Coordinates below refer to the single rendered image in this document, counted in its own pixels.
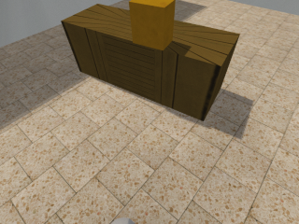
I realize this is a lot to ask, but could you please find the carton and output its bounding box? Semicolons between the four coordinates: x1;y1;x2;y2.
129;0;176;50

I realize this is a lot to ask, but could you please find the pedestal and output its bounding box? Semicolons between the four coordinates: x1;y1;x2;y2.
61;4;240;121

